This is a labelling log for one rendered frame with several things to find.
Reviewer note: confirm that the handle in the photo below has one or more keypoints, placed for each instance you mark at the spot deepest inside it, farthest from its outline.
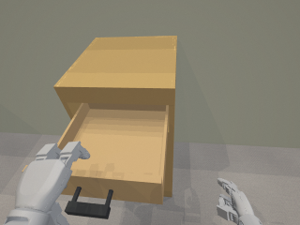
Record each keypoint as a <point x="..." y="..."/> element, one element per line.
<point x="87" y="209"/>

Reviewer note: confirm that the right robot hand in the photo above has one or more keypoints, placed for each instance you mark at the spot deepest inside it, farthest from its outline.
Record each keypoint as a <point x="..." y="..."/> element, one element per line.
<point x="236" y="206"/>

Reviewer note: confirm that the left robot hand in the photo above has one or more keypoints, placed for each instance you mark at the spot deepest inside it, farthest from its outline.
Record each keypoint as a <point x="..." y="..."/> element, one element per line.
<point x="45" y="178"/>

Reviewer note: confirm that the robot left forearm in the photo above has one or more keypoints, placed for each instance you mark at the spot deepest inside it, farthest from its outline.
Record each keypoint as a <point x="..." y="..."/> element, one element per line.
<point x="26" y="216"/>

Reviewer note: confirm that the robot right forearm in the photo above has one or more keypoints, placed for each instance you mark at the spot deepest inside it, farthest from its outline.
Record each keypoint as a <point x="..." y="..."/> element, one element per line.
<point x="249" y="219"/>

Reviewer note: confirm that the cabinet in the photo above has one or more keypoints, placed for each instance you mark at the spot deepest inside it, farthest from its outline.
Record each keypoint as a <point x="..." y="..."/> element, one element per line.
<point x="125" y="70"/>

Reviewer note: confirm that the drawer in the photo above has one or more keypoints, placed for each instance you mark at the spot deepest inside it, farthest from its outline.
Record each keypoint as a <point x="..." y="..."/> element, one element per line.
<point x="127" y="144"/>

